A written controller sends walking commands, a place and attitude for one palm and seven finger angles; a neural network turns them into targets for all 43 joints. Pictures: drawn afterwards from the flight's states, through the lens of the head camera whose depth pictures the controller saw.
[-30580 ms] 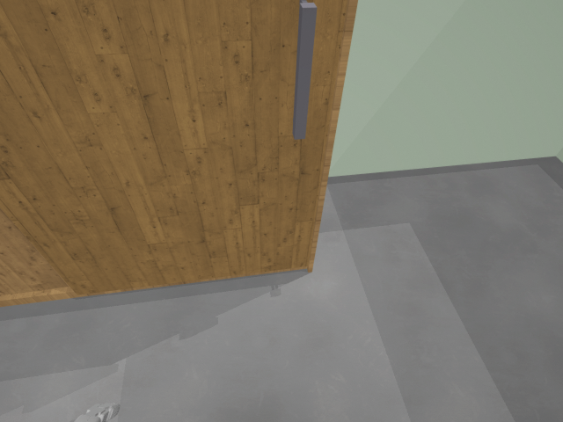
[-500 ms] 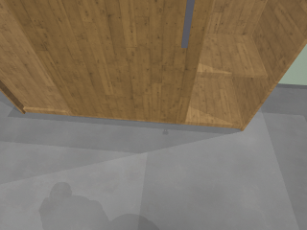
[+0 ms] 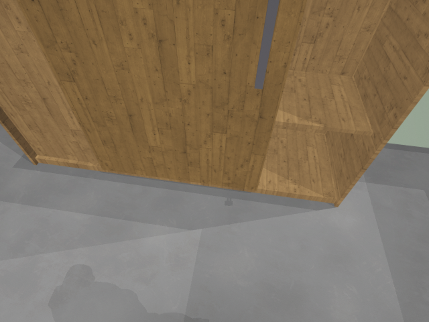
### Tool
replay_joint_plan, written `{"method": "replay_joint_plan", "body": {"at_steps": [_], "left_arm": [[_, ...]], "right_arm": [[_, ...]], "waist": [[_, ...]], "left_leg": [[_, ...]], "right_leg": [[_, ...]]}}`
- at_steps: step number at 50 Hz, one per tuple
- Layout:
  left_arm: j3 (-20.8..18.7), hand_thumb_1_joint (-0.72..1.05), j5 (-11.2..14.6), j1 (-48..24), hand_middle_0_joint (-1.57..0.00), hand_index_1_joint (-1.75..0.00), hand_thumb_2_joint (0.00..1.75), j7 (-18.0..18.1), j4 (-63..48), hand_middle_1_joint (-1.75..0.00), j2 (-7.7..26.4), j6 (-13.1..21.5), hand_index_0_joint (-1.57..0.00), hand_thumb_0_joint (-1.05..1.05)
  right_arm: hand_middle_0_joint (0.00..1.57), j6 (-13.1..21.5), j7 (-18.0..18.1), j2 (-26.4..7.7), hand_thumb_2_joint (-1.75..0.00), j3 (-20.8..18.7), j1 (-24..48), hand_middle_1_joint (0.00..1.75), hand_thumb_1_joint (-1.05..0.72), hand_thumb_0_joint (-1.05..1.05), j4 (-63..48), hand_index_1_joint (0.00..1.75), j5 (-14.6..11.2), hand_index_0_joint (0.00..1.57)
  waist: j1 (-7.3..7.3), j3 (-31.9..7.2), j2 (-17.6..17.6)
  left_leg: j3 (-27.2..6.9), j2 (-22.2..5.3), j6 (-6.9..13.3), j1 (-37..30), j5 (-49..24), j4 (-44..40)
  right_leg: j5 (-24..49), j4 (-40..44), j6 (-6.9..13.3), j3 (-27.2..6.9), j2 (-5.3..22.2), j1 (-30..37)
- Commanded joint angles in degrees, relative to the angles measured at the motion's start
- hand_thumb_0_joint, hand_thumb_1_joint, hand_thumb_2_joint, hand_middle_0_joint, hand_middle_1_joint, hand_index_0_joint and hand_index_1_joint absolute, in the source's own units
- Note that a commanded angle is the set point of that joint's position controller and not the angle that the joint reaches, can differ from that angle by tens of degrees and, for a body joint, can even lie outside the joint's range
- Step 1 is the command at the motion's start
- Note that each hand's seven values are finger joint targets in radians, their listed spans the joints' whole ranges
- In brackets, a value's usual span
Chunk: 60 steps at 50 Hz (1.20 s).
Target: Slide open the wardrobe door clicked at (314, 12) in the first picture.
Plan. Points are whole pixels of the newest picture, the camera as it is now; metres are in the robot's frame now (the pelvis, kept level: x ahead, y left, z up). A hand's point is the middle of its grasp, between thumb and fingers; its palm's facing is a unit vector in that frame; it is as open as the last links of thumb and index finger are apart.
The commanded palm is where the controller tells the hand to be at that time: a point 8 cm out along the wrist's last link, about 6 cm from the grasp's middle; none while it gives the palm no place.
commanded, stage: let the arm hang, fingers relaxed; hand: right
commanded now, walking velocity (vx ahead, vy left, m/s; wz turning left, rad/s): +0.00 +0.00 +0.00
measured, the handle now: (266, 40) +0.85 -0.08 +0.11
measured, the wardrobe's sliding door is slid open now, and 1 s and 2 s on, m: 0.44 0.44 0.44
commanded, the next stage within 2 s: look to check the result in 0.20 s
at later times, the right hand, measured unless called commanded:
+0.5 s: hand out of the picture +0.01 -0.19 -0.18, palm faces -0.03 +0.98 -0.20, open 7.4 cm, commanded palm none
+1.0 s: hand out of the picture +0.01 -0.19 -0.18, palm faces -0.03 +0.98 -0.19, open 7.4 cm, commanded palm none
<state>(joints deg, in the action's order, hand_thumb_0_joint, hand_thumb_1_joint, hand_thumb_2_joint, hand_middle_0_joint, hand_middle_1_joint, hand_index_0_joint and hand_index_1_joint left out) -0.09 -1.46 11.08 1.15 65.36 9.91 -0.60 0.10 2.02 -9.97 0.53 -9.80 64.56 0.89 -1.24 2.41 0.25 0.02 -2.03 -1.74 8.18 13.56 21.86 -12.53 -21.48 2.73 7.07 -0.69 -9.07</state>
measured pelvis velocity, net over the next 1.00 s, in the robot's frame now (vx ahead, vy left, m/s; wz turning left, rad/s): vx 0.00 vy -0.02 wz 0.00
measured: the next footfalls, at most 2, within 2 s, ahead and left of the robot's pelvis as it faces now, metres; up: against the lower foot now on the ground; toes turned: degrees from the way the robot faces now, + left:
none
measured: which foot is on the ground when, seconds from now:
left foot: down 0.00-1.00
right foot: down 0.00-1.00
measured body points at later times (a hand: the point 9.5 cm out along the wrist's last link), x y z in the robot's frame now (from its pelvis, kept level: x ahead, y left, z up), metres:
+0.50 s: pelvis +0.01 -0.01 +0.00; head +0.03 -0.02 +0.45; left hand +0.01 +0.21 -0.16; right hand +0.01 -0.24 -0.16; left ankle -0.02 +0.14 -0.74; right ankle -0.01 -0.08 -0.74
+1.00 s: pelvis +0.00 -0.02 +0.00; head +0.03 -0.02 +0.45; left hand +0.00 +0.21 -0.16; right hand +0.02 -0.24 -0.16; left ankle -0.02 +0.14 -0.74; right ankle -0.01 -0.08 -0.74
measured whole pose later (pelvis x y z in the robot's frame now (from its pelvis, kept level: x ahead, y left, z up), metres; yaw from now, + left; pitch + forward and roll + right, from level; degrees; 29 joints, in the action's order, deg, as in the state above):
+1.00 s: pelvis +0.00 -0.02 +0.00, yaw +0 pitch -1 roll +0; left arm -0.2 -1.3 12.9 1.3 66.1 8.8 -0.2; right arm -0.3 2.1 -9.5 0.6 -12.7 65.9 0.9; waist -1.2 3.5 -0.6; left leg -0.7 -3.4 -3.2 7.1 13.4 21.3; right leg -12.7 -20.9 4.2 7.8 -2.1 -7.9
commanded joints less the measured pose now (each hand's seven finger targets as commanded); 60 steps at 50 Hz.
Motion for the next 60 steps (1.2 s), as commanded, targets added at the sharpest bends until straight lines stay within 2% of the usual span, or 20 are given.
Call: {"method": "replay_joint_plan", "body": {"at_steps": [1, 4, 11, 14, 17, 19, 21, 25, 27, 33, 37, 40, 45, 46, 50, 51, 54, 56, 58, 60], "left_arm": [[-1.02, 0.90, 0.37, 3.24, -0.20, -0.30, 0.90, 0.35, -1.38, -0.30, 6.08, 0.87, -0.20, 0.00], [-1.00, 0.90, 0.23, 3.15, -0.20, -0.30, 0.90, 0.40, -1.22, -0.30, 6.21, 0.97, -0.20, 0.00], [-1.07, 0.90, 0.48, 3.76, -0.20, -0.30, 0.90, 0.41, -1.07, -0.30, 6.32, 1.00, -0.20, 0.00], [-1.07, 0.90, 0.38, 4.03, -0.20, -0.30, 0.90, 0.51, -0.89, -0.30, 6.22, 1.08, -0.20, 0.00], [-1.17, 0.90, 0.49, 4.33, -0.20, -0.30, 0.90, 0.57, -0.80, -0.30, 6.05, 1.06, -0.20, 0.00], [-1.12, 0.90, 0.45, 4.39, -0.20, -0.30, 0.90, 0.62, -0.74, -0.30, 5.82, 1.07, -0.20, 0.00], [-1.19, 0.90, 0.60, 4.92, -0.20, -0.30, 0.90, 0.63, -0.68, -0.30, 5.93, 1.07, -0.20, 0.00], [-1.10, 0.90, 0.47, 4.92, -0.20, -0.30, 0.90, 0.79, -0.48, -0.30, 5.75, 1.14, -0.20, 0.00], [-1.08, 0.90, 0.54, 5.19, -0.20, -0.30, 0.90, 0.80, -0.48, -0.30, 5.70, 1.14, -0.20, 0.00], [-1.13, 0.90, 0.51, 5.39, -0.20, -0.30, 0.90, 0.83, -0.52, -0.30, 5.48, 1.15, -0.20, 0.00], [-1.16, 0.90, 0.55, 5.35, -0.20, -0.30, 0.90, 0.82, -0.63, -0.30, 5.50, 1.15, -0.20, 0.00], [-1.16, 0.90, 0.44, 5.34, -0.20, -0.30, 0.90, 0.82, -0.67, -0.30, 5.61, 1.16, -0.20, 0.00], [-1.15, 0.90, 0.43, 5.34, -0.20, -0.30, 0.90, 0.78, -0.58, -0.30, 5.65, 1.19, -0.20, 0.00], [-1.25, 0.90, 0.55, 5.62, -0.20, -0.30, 0.90, 0.76, -0.79, -0.30, 5.76, 1.21, -0.20, 0.00], [-1.12, 0.90, 0.46, 5.41, -0.20, -0.30, 0.90, 0.78, -0.61, -0.30, 5.63, 1.25, -0.20, 0.00], [-1.25, 0.90, 0.56, 5.63, -0.20, -0.30, 0.90, 0.77, -0.84, -0.30, 5.74, 1.27, -0.20, 0.00], [-1.20, 0.90, 0.49, 5.46, -0.20, -0.30, 0.90, 0.80, -0.60, -0.30, 5.51, 1.21, -0.20, 0.00], [-1.27, 0.90, 0.59, 5.58, -0.20, -0.30, 0.90, 0.75, -0.72, -0.30, 5.73, 1.23, -0.20, 0.00], [-1.25, 0.90, 0.49, 5.56, -0.20, -0.30, 0.90, 0.75, -0.61, -0.30, 5.60, 1.21, -0.20, 0.00], [-1.26, 0.90, 0.46, 5.38, -0.20, -0.30, 0.90, 0.77, -0.65, -0.30, 5.65, 1.19, -0.20, 0.00]], "right_arm": [[0.20, 0.62, 0.29, -6.59, -0.90, -1.10, -3.79, 0.30, -0.90, 0.00, -1.28, 0.30, 0.10, 0.20], [0.20, 0.57, 0.24, -6.47, -0.90, -1.06, -3.58, 0.30, -0.90, 0.00, -1.28, 0.30, 0.01, 0.20], [0.20, 0.71, 0.28, -6.60, -0.90, -0.92, -4.68, 0.30, -0.90, 0.00, -0.99, 0.30, 0.03, 0.20], [0.20, 0.64, 0.25, -6.24, -0.90, -0.83, -4.94, 0.30, -0.90, 0.00, -0.77, 0.30, -0.02, 0.20], [0.20, 0.70, 0.35, -6.14, -0.90, -0.78, -5.45, 0.30, -0.90, 0.00, -0.52, 0.30, -0.01, 0.20], [0.20, 0.60, 0.34, -5.96, -0.90, -0.75, -5.71, 0.30, -0.90, 0.00, -0.37, 0.30, -0.01, 0.20], [0.20, 0.70, 0.41, -6.09, -0.90, -0.79, -6.29, 0.30, -0.90, 0.00, -0.22, 0.30, 0.03, 0.20], [0.20, 0.44, 0.40, -5.60, -0.90, -0.76, -6.28, 0.30, -0.90, 0.00, 0.03, 0.30, -0.01, 0.20], [0.20, 0.43, 0.43, -5.64, -0.90, -0.77, -6.45, 0.30, -0.90, 0.00, 0.13, 0.30, 0.02, 0.20], [0.20, 0.34, 0.39, -5.30, -0.90, -0.75, -6.51, 0.30, -0.90, 0.00, 0.23, 0.30, 0.04, 0.20], [0.20, 0.36, 0.41, -5.29, -0.90, -0.79, -6.37, 0.30, -0.90, 0.00, 0.14, 0.30, 0.07, 0.20], [0.20, 0.26, 0.36, -5.13, -0.90, -0.79, -6.29, 0.30, -0.90, 0.00, 0.09, 0.30, 0.08, 0.20], [0.20, 0.32, 0.33, -5.41, -0.90, -0.77, -6.01, 0.30, -0.90, 0.00, 0.00, 0.30, 0.06, 0.20], [0.20, 0.39, 0.38, -5.53, -0.90, -0.82, -6.54, 0.30, -0.90, 0.00, -0.09, 0.30, 0.11, 0.20], [0.20, 0.27, 0.31, -5.59, -0.90, -0.85, -5.92, 0.30, -0.90, 0.00, -0.13, 0.30, 0.08, 0.20], [0.20, 0.43, 0.36, -5.70, -0.90, -0.88, -6.57, 0.30, -0.90, 0.00, -0.20, 0.30, 0.10, 0.20], [0.20, 0.30, 0.32, -5.41, -0.90, -0.81, -5.95, 0.30, -0.90, 0.00, -0.09, 0.30, 0.04, 0.20], [0.20, 0.41, 0.36, -5.61, -0.90, -0.87, -6.40, 0.30, -0.90, 0.00, -0.10, 0.30, 0.11, 0.20], [0.20, 0.33, 0.33, -5.44, -0.90, -0.83, -5.99, 0.30, -0.90, 0.00, -0.08, 0.30, 0.06, 0.20], [0.20, 0.27, 0.31, -5.45, -0.90, -0.82, -5.94, 0.30, -0.90, 0.00, 0.08, 0.30, 0.05, 0.20]], "waist": [[0.68, -1.38, -0.45], [0.60, -1.18, 0.73], [0.52, -1.22, -1.05], [0.46, -1.29, 0.07], [0.32, -1.94, -1.11], [0.41, -0.72, 0.15], [0.44, -1.51, -0.94], [0.37, -0.43, 0.77], [0.38, -0.82, -0.62], [0.38, 0.19, -0.01], [0.31, 0.01, -1.10], [0.35, 0.68, -0.05], [0.31, 0.70, -0.39], [0.42, -0.65, -0.87], [0.39, 0.57, 0.05], [0.50, -1.01, -0.96], [0.39, 0.64, -0.38], [0.48, -0.21, -1.26], [0.37, 0.28, 0.00], [0.37, 0.54, -0.51]], "left_leg": [[-3.49, -4.06, 2.40, 1.15, -10.07, -2.56], [-3.45, -4.19, 2.30, 1.27, -9.63, -2.58], [-3.48, -4.28, 2.31, 1.17, -10.11, -2.96], [-3.43, -4.29, 2.25, 1.22, -9.79, -2.88], [-3.44, -4.32, 2.30, 0.98, -10.38, -2.83], [-3.39, -4.34, 2.34, 1.46, -10.04, -2.90], [-3.32, -4.31, 2.36, 0.89, -10.74, -2.86], [-3.08, -4.20, 2.27, 1.42, -8.90, -2.75], [-2.96, -4.24, 2.21, 1.12, -9.29, -2.63], [-2.93, -4.29, 2.15, 1.57, -8.07, -2.92], [-2.90, -4.20, 2.11, 1.45, -8.17, -2.86], [-2.93, -4.13, 2.11, 1.90, -7.22, -2.92], [-2.93, -4.20, 2.15, 1.78, -7.91, -2.85], [-2.96, -4.21, 2.18, 1.27, -8.41, -2.80], [-2.85, -4.25, 2.12, 1.70, -7.80, -2.76], [-2.92, -4.27, 2.18, 1.03, -8.91, -2.73], [-2.93, -4.34, 2.19, 1.79, -7.70, -2.97], [-2.95, -4.33, 2.19, 1.39, -8.18, -3.05], [-2.99, -4.36, 2.13, 1.61, -7.08, -3.19], [-2.81, -4.27, 2.14, 1.88, -6.88, -3.10]], "right_leg": [[12.73, 3.59, -0.82, -7.50, 7.87, 2.49], [12.78, 3.98, -0.81, -7.21, 7.81, 3.01], [12.97, 3.74, -0.57, -7.30, 7.74, 3.68], [12.97, 3.93, -0.48, -7.10, 7.66, 3.93], [13.31, 3.63, -0.39, -7.08, 7.71, 4.47], [13.18, 3.88, -0.33, -7.05, 7.63, 4.07], [14.15, 3.45, -0.28, -7.05, 7.76, 4.36], [13.15, 4.11, -0.29, -7.09, 7.68, 4.09], [13.62, 3.88, -0.20, -7.25, 7.67, 4.15], [12.02, 4.36, -0.17, -7.26, 7.58, 3.50], [11.96, 4.38, -0.16, -7.32, 7.66, 3.56], [10.87, 4.86, -0.15, -7.51, 7.53, 3.20], [11.31, 4.86, -0.20, -7.37, 7.54, 3.14], [12.29, 4.32, -0.05, -7.49, 7.64, 3.76], [11.63, 4.96, -0.20, -7.43, 7.58, 3.15], [12.95, 4.16, -0.04, -7.51, 7.59, 3.94], [11.31, 4.87, -0.15, -7.51, 7.59, 3.14], [11.78, 4.53, -0.05, -7.56, 7.62, 3.54], [10.58, 4.96, -0.18, -7.50, 7.53, 3.28], [10.28, 5.17, -0.17, -7.67, 7.56, 3.29]]}}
